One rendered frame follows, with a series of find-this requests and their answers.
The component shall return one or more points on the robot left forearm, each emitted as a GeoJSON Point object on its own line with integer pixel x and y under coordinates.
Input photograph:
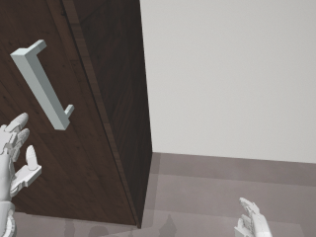
{"type": "Point", "coordinates": [8, 226]}

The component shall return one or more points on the wardrobe door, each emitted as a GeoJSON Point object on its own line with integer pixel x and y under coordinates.
{"type": "Point", "coordinates": [79, 177]}

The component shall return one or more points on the handle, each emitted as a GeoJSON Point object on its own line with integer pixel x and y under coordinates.
{"type": "Point", "coordinates": [29, 65]}

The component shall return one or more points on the robot left hand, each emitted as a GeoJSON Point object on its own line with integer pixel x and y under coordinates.
{"type": "Point", "coordinates": [11, 140]}

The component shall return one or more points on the robot right hand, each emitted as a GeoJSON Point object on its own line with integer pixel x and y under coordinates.
{"type": "Point", "coordinates": [257, 225]}

